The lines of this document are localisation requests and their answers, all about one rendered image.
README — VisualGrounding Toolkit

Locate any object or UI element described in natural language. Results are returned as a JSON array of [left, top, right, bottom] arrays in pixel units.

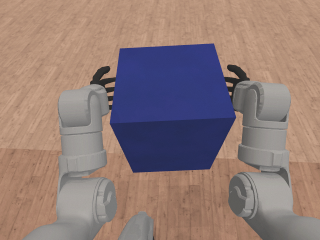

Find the robot left upper arm
[[22, 177, 118, 240]]

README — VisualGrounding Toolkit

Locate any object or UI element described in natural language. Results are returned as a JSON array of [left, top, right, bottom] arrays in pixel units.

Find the robot left forearm
[[56, 84, 110, 217]]

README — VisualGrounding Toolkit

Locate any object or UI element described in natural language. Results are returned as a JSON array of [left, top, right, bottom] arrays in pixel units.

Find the left robot hand
[[90, 66, 116, 110]]

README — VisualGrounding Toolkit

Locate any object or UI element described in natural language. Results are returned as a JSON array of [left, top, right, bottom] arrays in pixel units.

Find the robot right forearm
[[232, 80, 293, 207]]

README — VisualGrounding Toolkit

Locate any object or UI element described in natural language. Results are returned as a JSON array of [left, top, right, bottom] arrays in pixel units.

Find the carton
[[110, 43, 236, 173]]

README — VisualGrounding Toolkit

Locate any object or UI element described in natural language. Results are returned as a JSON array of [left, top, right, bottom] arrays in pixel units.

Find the right robot hand
[[224, 64, 250, 112]]

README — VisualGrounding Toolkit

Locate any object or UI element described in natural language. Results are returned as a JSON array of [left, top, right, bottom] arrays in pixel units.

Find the robot right upper arm
[[228, 172, 320, 240]]

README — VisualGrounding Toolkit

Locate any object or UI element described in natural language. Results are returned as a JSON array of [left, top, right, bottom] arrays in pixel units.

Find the robot left thigh
[[117, 214, 154, 240]]

